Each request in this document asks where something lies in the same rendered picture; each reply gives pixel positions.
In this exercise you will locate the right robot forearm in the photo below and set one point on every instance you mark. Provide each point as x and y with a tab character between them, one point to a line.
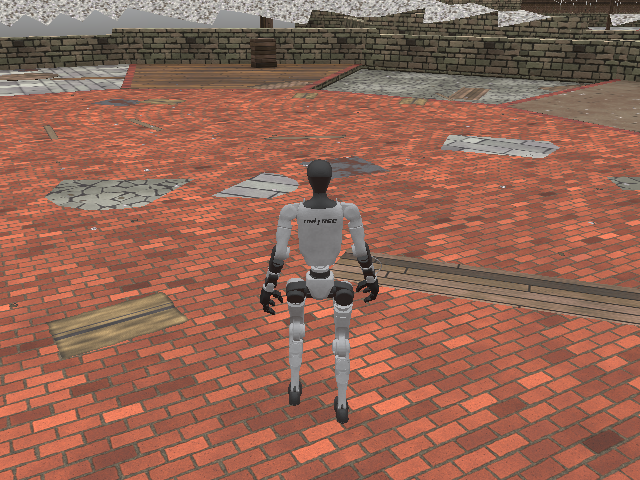
367	266

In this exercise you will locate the right robot hand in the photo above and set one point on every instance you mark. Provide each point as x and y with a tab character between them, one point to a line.
373	287

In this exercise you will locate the right robot upper arm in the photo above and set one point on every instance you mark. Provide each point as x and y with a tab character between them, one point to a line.
351	212

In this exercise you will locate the left robot forearm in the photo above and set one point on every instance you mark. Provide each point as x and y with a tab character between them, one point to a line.
273	273

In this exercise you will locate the left robot upper arm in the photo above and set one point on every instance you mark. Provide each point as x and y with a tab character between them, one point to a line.
287	213

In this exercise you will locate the left robot hand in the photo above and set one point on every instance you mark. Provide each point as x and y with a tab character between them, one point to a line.
265	300

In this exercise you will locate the robot right thigh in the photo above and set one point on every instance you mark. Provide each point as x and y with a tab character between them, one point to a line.
342	302

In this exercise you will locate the robot left shin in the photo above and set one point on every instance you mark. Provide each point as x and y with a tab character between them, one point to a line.
295	358

